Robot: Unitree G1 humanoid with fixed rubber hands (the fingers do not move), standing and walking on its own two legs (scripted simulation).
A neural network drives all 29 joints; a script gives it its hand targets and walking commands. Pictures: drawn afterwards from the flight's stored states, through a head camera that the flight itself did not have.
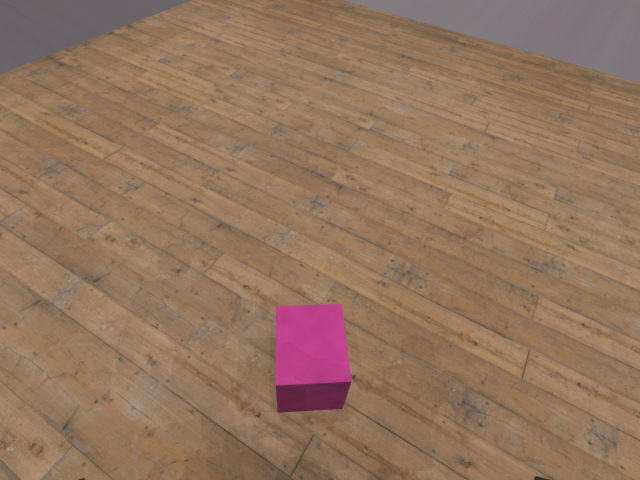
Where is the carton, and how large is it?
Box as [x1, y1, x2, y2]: [276, 304, 350, 412]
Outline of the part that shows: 341,304 276,306 276,394 278,412 342,408 350,383 350,374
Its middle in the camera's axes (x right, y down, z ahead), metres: -0.03 +0.36 +1.17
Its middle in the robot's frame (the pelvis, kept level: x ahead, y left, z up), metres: +0.55 +0.00 -0.65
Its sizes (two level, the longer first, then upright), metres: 0.235 0.197 0.223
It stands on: the floor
